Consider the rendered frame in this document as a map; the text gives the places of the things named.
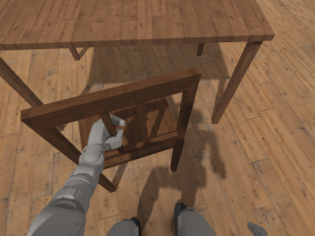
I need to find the right robot foot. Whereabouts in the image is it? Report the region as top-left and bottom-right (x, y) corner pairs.
(174, 203), (187, 236)

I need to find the right robot shin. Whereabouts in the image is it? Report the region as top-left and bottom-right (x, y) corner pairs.
(180, 207), (195, 213)

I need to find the right robot hand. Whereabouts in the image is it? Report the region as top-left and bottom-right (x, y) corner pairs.
(247, 221), (268, 236)

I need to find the left robot hand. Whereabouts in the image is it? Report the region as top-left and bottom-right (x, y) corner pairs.
(88, 113), (126, 151)

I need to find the chair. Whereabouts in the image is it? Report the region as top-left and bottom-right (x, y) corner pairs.
(20, 66), (202, 193)

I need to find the table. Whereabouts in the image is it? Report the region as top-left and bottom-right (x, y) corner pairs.
(0, 0), (276, 132)

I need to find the left robot forearm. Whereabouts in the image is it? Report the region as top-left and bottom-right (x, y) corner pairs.
(27, 144), (104, 236)

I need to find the left robot upper arm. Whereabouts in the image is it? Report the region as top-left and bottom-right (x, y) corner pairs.
(30, 206), (87, 236)

